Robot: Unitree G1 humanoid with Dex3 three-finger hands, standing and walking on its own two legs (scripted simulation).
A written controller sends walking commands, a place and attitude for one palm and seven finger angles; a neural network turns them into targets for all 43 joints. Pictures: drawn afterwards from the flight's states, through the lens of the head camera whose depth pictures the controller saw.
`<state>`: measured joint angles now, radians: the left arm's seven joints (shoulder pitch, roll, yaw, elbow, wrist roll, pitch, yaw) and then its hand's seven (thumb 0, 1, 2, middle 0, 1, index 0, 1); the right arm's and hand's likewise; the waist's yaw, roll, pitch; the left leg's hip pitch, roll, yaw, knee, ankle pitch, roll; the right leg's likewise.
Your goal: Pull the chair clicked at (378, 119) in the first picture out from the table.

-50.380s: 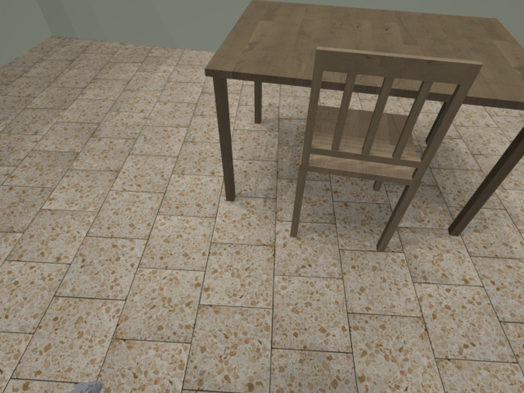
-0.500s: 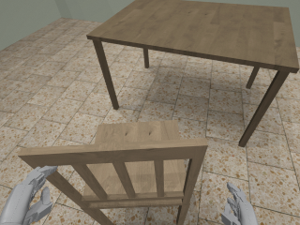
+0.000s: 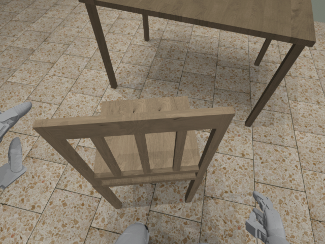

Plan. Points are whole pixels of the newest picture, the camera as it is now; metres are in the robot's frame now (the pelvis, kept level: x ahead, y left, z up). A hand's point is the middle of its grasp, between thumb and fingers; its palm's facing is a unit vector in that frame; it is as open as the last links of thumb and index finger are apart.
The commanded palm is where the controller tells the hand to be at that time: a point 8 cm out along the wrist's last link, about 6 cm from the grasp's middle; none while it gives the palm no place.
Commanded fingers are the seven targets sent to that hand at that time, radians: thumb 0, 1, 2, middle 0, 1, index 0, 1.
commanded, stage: step back with the hand held close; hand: left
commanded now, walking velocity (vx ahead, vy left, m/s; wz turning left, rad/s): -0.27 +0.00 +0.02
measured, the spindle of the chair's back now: (143, 155) +0.35 +0.10 -0.08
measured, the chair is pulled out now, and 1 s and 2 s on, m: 0.61 0.61 0.61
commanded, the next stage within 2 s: stop stepping back and stand still in 0.54 s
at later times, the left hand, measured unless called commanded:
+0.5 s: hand out of the picture +0.09 +0.30 +0.20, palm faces +0.38 -0.70 -0.61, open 7.4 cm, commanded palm +0.04 +0.34 +0.19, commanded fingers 0.00 0.90 0.90 -0.20 -0.30 -0.20 -0.30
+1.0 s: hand out of the picture -0.02 +0.31 +0.18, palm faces +0.45 -0.74 -0.49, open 7.4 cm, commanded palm -0.06 +0.33 +0.19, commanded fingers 0.00 0.90 0.90 -0.20 -0.30 -0.20 -0.30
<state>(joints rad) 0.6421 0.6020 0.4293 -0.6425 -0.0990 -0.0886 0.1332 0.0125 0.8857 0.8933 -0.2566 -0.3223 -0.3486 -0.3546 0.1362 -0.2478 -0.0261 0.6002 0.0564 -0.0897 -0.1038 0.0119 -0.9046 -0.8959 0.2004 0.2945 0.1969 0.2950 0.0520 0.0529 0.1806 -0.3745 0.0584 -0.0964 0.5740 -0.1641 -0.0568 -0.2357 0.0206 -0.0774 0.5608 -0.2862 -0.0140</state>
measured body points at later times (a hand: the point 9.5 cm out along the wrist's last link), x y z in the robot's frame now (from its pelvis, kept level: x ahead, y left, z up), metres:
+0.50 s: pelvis -0.09 +0.04 +0.00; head -0.05 +0.04 +0.44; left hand +0.07 +0.34 +0.23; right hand +0.08 -0.18 -0.10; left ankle +0.06 +0.15 -0.71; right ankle -0.12 -0.08 -0.73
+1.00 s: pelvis -0.22 +0.03 +0.00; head -0.24 +0.04 +0.45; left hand -0.05 +0.34 +0.21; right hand -0.09 -0.23 -0.09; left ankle -0.23 +0.15 -0.67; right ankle -0.15 -0.09 -0.73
